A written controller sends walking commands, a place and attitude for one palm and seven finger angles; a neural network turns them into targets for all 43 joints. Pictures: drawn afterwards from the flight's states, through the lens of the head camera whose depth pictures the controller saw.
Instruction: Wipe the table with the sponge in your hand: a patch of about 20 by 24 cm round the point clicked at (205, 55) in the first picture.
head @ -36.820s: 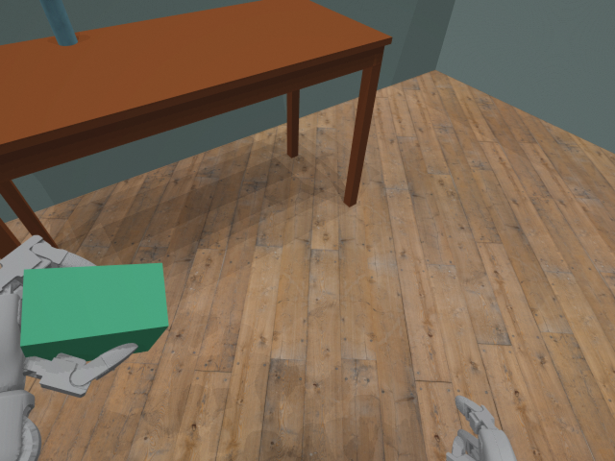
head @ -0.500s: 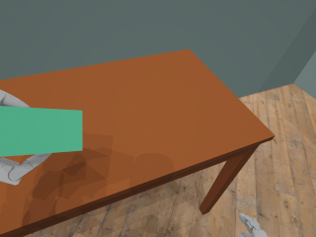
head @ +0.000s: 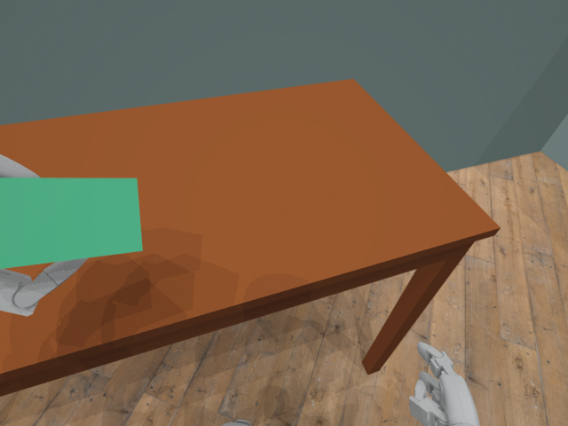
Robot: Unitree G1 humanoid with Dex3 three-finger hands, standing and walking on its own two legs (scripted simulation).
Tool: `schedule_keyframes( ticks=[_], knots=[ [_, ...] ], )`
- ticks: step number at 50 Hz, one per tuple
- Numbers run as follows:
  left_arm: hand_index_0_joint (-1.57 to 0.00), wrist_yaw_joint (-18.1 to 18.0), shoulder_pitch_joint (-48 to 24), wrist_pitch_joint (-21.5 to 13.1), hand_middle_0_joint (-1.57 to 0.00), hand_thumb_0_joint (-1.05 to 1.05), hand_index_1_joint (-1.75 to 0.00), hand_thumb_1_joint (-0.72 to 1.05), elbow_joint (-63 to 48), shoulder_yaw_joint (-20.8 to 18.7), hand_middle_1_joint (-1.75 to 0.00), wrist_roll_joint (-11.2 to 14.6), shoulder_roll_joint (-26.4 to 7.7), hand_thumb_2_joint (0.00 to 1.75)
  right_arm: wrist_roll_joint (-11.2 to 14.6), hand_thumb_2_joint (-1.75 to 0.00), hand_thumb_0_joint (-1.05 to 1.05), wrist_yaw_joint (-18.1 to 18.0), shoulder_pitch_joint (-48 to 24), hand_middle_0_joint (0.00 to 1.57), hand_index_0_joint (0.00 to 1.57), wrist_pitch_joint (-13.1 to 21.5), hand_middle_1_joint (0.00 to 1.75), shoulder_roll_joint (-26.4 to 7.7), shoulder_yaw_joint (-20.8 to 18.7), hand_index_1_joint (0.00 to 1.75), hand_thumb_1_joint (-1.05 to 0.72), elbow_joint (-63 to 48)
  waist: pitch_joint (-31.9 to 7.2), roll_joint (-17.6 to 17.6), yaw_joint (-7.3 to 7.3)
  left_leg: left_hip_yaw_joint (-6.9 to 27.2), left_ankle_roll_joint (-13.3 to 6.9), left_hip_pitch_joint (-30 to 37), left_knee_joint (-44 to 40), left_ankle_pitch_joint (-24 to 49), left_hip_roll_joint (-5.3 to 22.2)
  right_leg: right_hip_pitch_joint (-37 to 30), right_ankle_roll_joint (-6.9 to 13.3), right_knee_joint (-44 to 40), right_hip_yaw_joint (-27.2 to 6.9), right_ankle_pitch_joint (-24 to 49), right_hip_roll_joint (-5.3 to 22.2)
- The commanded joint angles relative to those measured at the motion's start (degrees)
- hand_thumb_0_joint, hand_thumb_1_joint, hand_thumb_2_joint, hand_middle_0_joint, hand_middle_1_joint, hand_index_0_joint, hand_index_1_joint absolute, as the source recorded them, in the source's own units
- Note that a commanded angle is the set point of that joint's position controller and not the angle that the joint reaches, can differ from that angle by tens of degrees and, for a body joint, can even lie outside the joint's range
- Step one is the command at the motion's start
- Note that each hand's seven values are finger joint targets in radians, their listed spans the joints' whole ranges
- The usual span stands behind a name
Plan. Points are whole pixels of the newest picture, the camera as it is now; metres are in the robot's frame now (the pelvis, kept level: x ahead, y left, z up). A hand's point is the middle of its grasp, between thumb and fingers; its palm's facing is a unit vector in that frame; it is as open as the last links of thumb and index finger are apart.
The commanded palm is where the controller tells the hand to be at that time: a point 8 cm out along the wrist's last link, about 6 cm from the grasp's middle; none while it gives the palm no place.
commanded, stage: step back with the hand held close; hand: left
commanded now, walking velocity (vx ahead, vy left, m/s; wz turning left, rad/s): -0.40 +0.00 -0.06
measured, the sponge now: (78, 220) +0.24 +0.22 +0.24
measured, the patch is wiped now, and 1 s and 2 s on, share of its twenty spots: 0.90 0.90 0.90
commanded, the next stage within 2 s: stop stepping back and stand still in 0.58 s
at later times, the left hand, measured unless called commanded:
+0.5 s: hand (22, 329) +0.13 +0.20 +0.26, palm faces +0.43 -0.81 -0.40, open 10.0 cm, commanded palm +0.07 +0.25 +0.25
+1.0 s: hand out of the picture -0.07 +0.20 +0.26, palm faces +0.59 -0.76 -0.27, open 10.0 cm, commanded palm -0.11 +0.23 +0.25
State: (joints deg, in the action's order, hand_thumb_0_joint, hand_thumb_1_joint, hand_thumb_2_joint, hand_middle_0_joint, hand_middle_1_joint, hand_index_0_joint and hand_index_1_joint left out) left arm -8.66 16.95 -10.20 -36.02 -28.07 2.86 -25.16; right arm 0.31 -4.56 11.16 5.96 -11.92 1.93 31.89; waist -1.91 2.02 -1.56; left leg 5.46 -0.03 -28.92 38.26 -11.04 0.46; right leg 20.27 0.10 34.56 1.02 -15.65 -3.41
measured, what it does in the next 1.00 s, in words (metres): walks backwards: left foot, then right foot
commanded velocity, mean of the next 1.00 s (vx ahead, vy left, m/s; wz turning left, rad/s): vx -0.15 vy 0.01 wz -0.04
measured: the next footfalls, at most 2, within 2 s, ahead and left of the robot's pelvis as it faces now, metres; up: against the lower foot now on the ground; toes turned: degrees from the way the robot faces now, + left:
left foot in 0.18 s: +0.01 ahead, +0.13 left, +0.00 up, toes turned +3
right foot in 0.48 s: -0.03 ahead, -0.15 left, +0.00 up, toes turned -3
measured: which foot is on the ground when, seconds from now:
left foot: down 0.00-0.02, up 0.04-0.16, down 0.18-0.50, up 0.52-0.74, down 0.76-1.00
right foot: down 0.00-0.20, up 0.22-0.46, down 0.48-0.78, up 0.80-0.98, down 1.00-1.00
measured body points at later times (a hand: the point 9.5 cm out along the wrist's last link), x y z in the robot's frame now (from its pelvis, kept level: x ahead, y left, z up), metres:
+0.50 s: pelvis -0.10 -0.02 +0.00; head -0.07 -0.02 +0.45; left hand +0.10 +0.24 +0.28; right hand +0.08 -0.24 -0.08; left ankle -0.02 +0.13 -0.72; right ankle -0.07 -0.15 -0.72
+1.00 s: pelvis -0.26 -0.06 -0.01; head -0.31 -0.06 +0.44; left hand -0.10 +0.24 +0.27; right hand -0.12 -0.29 -0.09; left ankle -0.24 +0.11 -0.72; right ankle -0.23 -0.16 -0.72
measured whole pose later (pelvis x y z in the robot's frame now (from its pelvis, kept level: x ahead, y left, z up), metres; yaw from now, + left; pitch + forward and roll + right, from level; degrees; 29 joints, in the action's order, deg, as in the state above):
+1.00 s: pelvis -0.26 -0.06 -0.01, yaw +2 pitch -2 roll +0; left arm -9.1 15.0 -7.5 -30.4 -26.7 2.8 -23.9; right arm 1.8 -3.3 19.1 6.1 -11.2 1.6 36.4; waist -5.4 -0.9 0.2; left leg -0.8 0.9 -20.2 42.9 -22.9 5.2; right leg 19.8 -0.1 41.6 2.6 -20.9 0.1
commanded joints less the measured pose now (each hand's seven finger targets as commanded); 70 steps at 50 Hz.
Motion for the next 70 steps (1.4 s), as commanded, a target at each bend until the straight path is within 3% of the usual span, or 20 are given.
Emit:
schedule_keyframes(
  ticks=[1, 4, 7, 10, 14, 23, 26, 28, 37, 39, 41, 49, 51, 59, 60, 61, 62, 63, 64, 70],
  knots=[
    [-1.2, 0.3, -6.9, -2.9, -1.2, 0.0, -1.6, 0.1, -10.1, -0.2, -1.6, 1.2, -10.2, 1.3, 1.6, -0.9, 0.0, -0.6, -4.3, 0.2, 0.2, 1.9, 0.3, -7.7, -3.9, 0.3, -0.9, -8.2, -5.7, -11.1, 2.36, -0.9, 0.3, 11.1, 10.2, -10.3, 1.6, 8.5, 6.1, -14.4, -13.3, 9.3, 17.1],
    [-1.2, -0.2, -4.7, -2.6, -1.2, 0.0, -1.6, 0.1, -13.1, -2.3, -1.6, 1.4, -12.7, 1.3, 1.0, -0.9, 0.0, -0.4, -6.9, 0.2, 0.2, 0.7, 0.3, -6.1, -2.8, 0.3, -0.9, -8.2, -6.8, -9.8, 2.0, -1.9, 1.1, 8.1, 21.7, -12.4, 1.6, 6.7, 9.8, -13.3, -14.7, 23.7, 23.1],
    [-1.2, -0.2, -1.4, -2.6, -1.2, 0.0, -1.6, 0.1, -14.0, -4.3, -1.6, 1.8, -12.8, 1.3, 1.0, -0.9, 0.0, -0.3, -6.8, 0.2, 0.2, -1.1, 0.3, -5.3, -2.1, 0.3, -0.9, -8.4, -3.8, -4.3, 2.63, -1.4, -0.1, 5.3, 0.1, -6.1, 4.1, 0.8, 5.4, -3.4, -10.0, 33.7, 20.1],
    [-1.2, -0.9, 1.4, -3.6, -1.2, 0.0, -1.6, 0.1, -18.5, -7.0, -1.6, 1.7, -12.6, 1.3, -0.1, -0.9, 0.0, 0.2, -5.4, 0.2, 0.2, -1.3, 0.3, -7.1, -4.2, 0.3, -0.9, -9.4, -10.1, 14.9, 1.64, 13.1, -7.0, 19.8, -13.4, 35.8, 19.2, 10.8, -1.3, 15.8, -2.8, -4.9, 5.2],
    [-1.2, -0.9, 2.0, -3.6, -1.2, 0.0, -1.6, 0.1, -23.8, -9.0, -1.6, 1.8, -13.1, 1.3, -0.3, -0.9, 0.0, 1.8, -2.6, 0.2, 0.2, 1.3, 0.3, -6.7, -5.0, 0.3, -0.9, -7.2, -18.9, 13.1, 1.83, 6.9, -7.8, 36.1, -7.1, 57.3, 18.3, 16.8, -2.3, 20.3, -3.6, -14.4, 3.2],
    [-1.2, 0.3, -0.9, -1.4, -1.2, 0.0, -1.6, 0.1, -13.0, -4.3, -1.6, 1.2, -9.6, 1.3, 0.6, -0.9, 0.0, 1.9, -5.7, 0.2, 0.2, 3.0, 0.3, -8.1, -3.5, 0.3, -0.9, -7.8, -6.4, 7.4, 0.84, 1.0, -2.4, 9.0, -6.4, 13.3, 14.7, -7.3, -1.9, -8.6, -0.4, 9.0, 5.5],
    [-1.2, 0.3, -0.9, -2.6, -1.2, 0.0, -1.6, 0.1, -11.3, -3.7, -1.6, 1.6, -11.6, 1.3, 2.3, -0.9, 0.0, 1.3, -5.1, 0.2, 0.2, 2.7, 0.3, -5.4, -4.1, 0.3, -0.9, -8.2, -9.1, -18.5, 1.3, -7.2, 2.7, 1.1, 24.4, -18.5, 1.0, -5.8, 7.7, -14.8, -14.6, 38.5, 23.8],
    [-1.2, 1.0, 4.1, -2.7, -1.2, 0.0, -1.6, 0.1, -11.6, -3.5, -1.6, 2.6, -10.6, 1.3, 3.0, -0.9, 0.0, 1.1, -6.6, 0.2, 0.2, 2.5, 0.3, -4.9, -4.2, 0.3, -0.9, -7.9, -9.6, -14.8, 1.35, -0.6, 2.3, 1.5, 38.7, -17.4, 3.1, 0.8, 8.8, -14.1, -12.4, 28.8, 25.4],
    [-1.2, -1.5, 2.0, -1.9, -1.2, 0.0, -1.6, 0.1, -17.1, -6.0, -1.6, 2.6, -11.8, 1.3, 1.4, -0.9, 0.0, -0.6, -1.6, 0.2, 0.2, 0.6, 0.3, -7.6, -4.5, 0.3, -0.9, -8.5, -11.3, -2.4, 3.71, -8.0, -2.3, 18.8, -10.7, -13.7, 4.5, 4.8, 1.9, -5.9, -8.3, -6.1, 14.6],
    [-1.2, -2.6, -0.9, -2.3, -1.2, 0.0, -1.6, 0.1, -19.9, -6.5, -1.6, 2.4, -12.3, 1.3, 0.9, -0.9, 0.0, -1.1, -3.0, 0.2, 0.2, 2.2, 0.3, -10.0, -5.2, 0.3, -0.9, -9.8, -6.4, 19.1, 3.69, 8.2, -8.2, 15.4, -24.7, -15.4, 17.7, 10.4, -1.2, 17.4, 0.7, -13.3, 2.3],
    [-1.2, -3.3, -7.5, -1.3, -1.2, 0.0, -1.6, 0.1, -19.9, -4.4, -1.6, 0.7, -12.0, 1.3, 1.0, -0.9, 0.0, -0.6, -2.6, 0.2, 0.2, 3.5, 0.3, -6.9, -4.4, 0.3, -0.9, -7.4, -2.0, 19.2, 5.19, 11.9, -11.3, 7.3, -22.9, -15.6, 19.5, 14.6, -1.4, 35.3, -4.7, -12.0, 4.4],
    [-1.2, 1.4, -10.7, 1.5, -1.2, 0.0, -1.6, 0.1, 2.8, 3.4, -1.6, -0.4, -5.6, 1.3, 1.5, -0.9, 0.0, 0.6, -3.8, 0.2, 0.2, 2.5, 0.3, -7.9, -2.8, 0.3, -0.9, -5.4, 3.0, -0.8, 1.23, -6.7, -4.0, -2.9, 6.2, -27.3, 4.3, -7.2, 0.8, -9.1, 2.8, -1.6, 4.1],
    [-1.2, 2.0, -15.6, 1.7, -1.2, 0.0, -1.6, 0.1, -0.2, 3.4, -1.6, 0.4, -9.1, 1.3, 2.4, -0.9, 0.0, 0.5, -6.0, 0.2, 0.2, 1.6, 0.3, -7.1, -2.8, 0.3, -0.9, -6.1, 1.4, -19.8, 2.25, -5.4, -1.7, -6.1, 39.9, -17.9, -1.5, 1.6, 8.6, -24.0, -26.8, -10.0, 21.4],
    [-1.2, -0.1, -3.0, 0.2, -1.2, 0.0, -1.6, 0.1, -13.3, -0.9, -1.6, 1.8, -9.5, 1.3, 1.1, -0.9, 0.0, -0.5, -7.3, 0.2, 0.2, 0.2, 0.3, -3.9, -0.9, 0.3, -0.9, -5.4, -4.3, -0.5, 2.65, -8.8, -4.0, 19.7, -6.2, -15.4, 2.0, 14.5, 5.5, -11.8, -7.0, -26.1, 13.5],
    [-1.2, -0.6, -3.5, -0.4, -1.2, 0.0, -1.6, 0.1, -14.7, -2.2, -1.6, 1.7, -10.7, 1.3, 0.6, -0.9, 0.0, -0.9, -5.6, 0.2, 0.2, 1.0, 0.3, -5.7, -0.9, 0.3, -0.9, -5.8, -5.8, 7.3, 2.76, -3.6, -5.4, 18.2, -16.3, -22.5, 3.7, 10.7, 4.2, -0.4, -3.9, -23.6, 9.0],
    [-1.2, -1.0, -6.1, -0.9, -1.2, 0.0, -1.6, 0.1, -16.5, -1.7, -1.6, 1.7, -9.5, 1.3, 0.5, -0.9, 0.0, -0.7, -5.6, 0.2, 0.2, 2.0, 0.3, -7.2, -1.5, 0.3, -0.9, -6.7, -5.9, 21.9, 3.15, 14.2, -9.5, 18.7, -24.8, -32.5, 13.9, 15.0, 0.8, 19.1, 3.6, -17.8, 1.4],
    [-1.2, -1.2, -11.3, -1.3, -1.2, 0.0, -1.6, 0.1, -17.4, -2.6, -1.6, 0.4, -11.4, 1.3, 1.2, -0.9, 0.0, -0.4, -5.9, 0.2, 0.2, 3.5, 0.3, -6.6, -1.9, 0.3, -0.9, -7.7, -3.4, 21.4, 2.96, 20.8, -13.7, 12.0, -29.5, -32.4, 19.7, 18.1, -0.1, 34.1, -0.3, -14.5, 2.2],
    [-1.2, -1.0, -12.9, -1.5, -1.2, 0.0, -1.6, 0.1, -13.8, -5.2, -1.6, -0.9, -13.4, 1.3, 1.1, -0.9, 0.0, 0.0, -7.2, 0.2, 0.2, 4.7, 0.3, -6.7, -2.9, 0.3, -0.9, -7.2, -6.8, 12.5, 0.46, 13.3, -13.0, 11.1, -26.2, -18.8, 17.8, 14.5, 0.0, 38.5, -2.2, -11.2, 4.3],
    [-1.2, -0.8, -15.1, -1.5, -1.2, 0.0, -1.6, 0.1, -13.6, -3.1, -1.6, -0.2, -13.4, 1.3, 1.3, -0.9, 0.0, 0.8, -4.3, 0.2, 0.2, 4.5, 0.3, -5.9, -2.3, 0.3, -0.9, -4.6, -6.7, 12.7, 3.0, 15.7, -13.2, 14.5, -25.6, -24.8, 16.8, 19.7, -0.4, 41.8, -1.4, -11.3, 3.3],
    [-1.2, -0.2, -6.4, 1.1, -1.2, 0.0, -1.6, 0.1, 0.1, 2.2, -1.6, 1.1, -5.8, 1.3, 1.6, -0.9, 0.0, 0.2, -5.7, 0.2, 0.2, 3.1, 0.3, -6.5, -1.5, 0.3, -0.9, -5.5, 1.9, 13.8, 2.02, 4.7, -7.3, 3.0, -25.9, -29.3, 11.6, 1.2, 0.4, 8.4, 7.0, -10.6, 3.1]
  ],
)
